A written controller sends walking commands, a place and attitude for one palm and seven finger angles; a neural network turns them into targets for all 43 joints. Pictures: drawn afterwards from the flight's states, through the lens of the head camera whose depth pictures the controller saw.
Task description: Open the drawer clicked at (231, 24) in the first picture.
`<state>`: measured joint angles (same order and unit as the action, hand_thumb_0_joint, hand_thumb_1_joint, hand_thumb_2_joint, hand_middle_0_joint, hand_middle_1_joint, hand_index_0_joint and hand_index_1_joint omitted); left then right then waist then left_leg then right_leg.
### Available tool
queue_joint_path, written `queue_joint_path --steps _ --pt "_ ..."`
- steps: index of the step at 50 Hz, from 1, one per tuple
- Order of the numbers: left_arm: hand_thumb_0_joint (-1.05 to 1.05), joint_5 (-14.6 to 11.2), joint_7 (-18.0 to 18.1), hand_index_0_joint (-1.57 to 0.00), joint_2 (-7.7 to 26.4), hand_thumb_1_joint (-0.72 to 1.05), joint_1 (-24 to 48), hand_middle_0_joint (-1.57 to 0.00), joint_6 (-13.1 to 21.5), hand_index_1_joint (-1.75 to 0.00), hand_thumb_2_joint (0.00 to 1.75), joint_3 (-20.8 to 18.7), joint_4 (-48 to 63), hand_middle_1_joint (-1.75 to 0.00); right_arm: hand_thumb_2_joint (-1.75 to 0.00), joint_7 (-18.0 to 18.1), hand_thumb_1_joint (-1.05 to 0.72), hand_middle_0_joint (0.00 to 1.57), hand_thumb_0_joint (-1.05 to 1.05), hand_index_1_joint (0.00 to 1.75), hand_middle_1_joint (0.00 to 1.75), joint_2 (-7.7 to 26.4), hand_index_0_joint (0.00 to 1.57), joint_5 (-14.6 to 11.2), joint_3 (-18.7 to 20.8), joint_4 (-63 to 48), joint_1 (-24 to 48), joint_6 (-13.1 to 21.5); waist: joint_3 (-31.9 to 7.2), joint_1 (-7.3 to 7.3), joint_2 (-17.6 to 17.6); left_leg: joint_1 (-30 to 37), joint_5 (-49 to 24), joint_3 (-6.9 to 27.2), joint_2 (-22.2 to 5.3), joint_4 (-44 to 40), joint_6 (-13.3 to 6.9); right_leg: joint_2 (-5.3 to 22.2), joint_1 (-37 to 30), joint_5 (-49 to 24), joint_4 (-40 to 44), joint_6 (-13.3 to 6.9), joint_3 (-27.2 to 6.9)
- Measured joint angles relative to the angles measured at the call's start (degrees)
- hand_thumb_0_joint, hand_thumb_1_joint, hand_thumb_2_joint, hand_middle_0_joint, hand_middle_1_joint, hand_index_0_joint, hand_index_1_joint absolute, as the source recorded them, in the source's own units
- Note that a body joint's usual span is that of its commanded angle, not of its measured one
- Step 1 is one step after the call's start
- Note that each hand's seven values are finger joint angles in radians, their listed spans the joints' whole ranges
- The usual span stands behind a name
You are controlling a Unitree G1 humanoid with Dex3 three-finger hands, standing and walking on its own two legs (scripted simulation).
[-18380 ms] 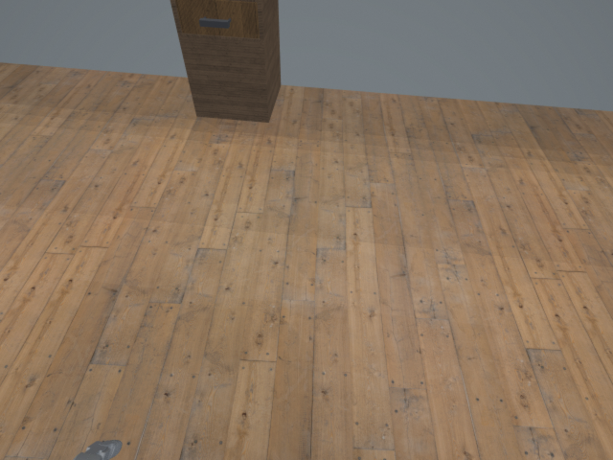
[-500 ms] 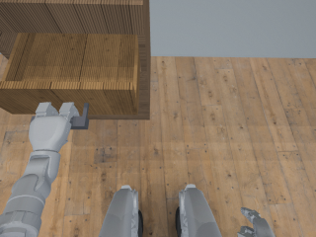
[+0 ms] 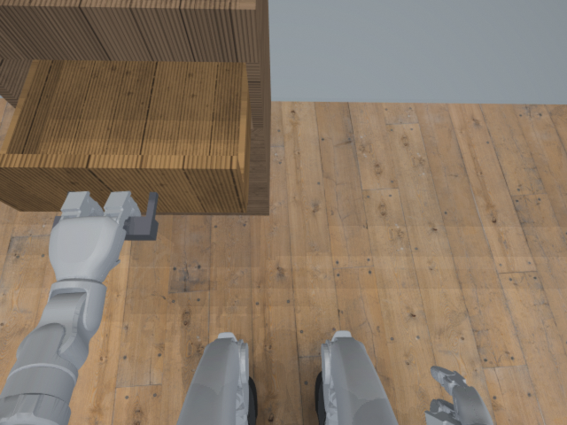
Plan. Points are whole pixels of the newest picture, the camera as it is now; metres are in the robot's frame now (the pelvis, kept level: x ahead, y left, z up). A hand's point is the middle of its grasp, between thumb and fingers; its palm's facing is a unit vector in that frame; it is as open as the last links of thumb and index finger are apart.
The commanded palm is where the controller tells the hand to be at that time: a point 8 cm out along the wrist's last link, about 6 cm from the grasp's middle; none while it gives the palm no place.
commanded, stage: pull the drawer open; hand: left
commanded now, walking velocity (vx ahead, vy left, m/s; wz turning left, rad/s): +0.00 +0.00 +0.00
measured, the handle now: (109, 213) +0.40 +0.27 -0.05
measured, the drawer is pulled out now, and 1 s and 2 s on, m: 0.18 0.24 0.30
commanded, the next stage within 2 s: none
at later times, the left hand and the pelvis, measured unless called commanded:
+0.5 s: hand (106, 268) +0.33 +0.27 -0.07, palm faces -0.07 -0.04 -1.00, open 6.1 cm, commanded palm +0.29 +0.26 -0.02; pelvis +0.00 +0.00 +0.00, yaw +0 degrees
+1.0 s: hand (101, 292) +0.29 +0.27 -0.07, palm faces -0.06 -0.04 -1.00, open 6.1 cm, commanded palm +0.26 +0.26 -0.02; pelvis +0.00 +0.00 +0.00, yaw +1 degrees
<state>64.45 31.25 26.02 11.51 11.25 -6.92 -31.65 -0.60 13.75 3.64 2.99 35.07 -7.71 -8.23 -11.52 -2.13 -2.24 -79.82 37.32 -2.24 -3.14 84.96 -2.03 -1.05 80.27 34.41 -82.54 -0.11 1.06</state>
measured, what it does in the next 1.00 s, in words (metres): stands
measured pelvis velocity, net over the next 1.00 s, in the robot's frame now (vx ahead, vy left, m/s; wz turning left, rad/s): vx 0.00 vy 0.00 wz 0.01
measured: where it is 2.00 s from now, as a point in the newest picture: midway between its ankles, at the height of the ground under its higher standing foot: outside the picture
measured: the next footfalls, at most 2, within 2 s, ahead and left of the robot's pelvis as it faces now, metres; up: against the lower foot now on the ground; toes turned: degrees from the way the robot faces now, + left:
none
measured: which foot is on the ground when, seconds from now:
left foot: down 0.00-1.00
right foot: down 0.00-1.00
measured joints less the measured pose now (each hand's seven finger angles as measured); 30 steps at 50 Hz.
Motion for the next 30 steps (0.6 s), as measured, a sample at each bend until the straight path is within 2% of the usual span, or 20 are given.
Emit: queue_joint_path --steps 30 --pt "0.02 0.23 1.65 -0.39 -1.34 0.65 -6.99 -0.28 -0.38 -1.35 0.74 0.57 4.59 -1.35 -0.9 -0.29 -0.9 0.21 0.01 0.3 0.3 -0.16 0.2 0.65 0.11 -0.28 0.91 0.56 -0.25 0.59 0.12 1.14 -0.07 0.34 0.18 -0.5 0.24 0.08 -1.24 0.1 0.43 -0.2 0.26"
